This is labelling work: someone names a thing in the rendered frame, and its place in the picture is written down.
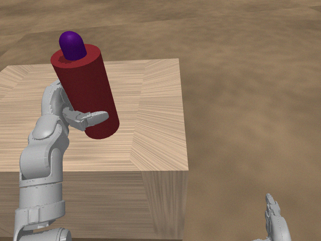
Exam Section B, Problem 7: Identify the left robot hand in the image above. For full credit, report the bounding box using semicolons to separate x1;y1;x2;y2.
41;78;109;131

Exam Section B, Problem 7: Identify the bottle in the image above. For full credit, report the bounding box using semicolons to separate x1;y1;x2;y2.
50;31;119;139

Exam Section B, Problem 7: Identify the right robot hand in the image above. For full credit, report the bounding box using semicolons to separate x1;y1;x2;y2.
252;193;291;241

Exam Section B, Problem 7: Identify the left robot arm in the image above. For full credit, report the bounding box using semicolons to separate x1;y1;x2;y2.
13;114;72;241

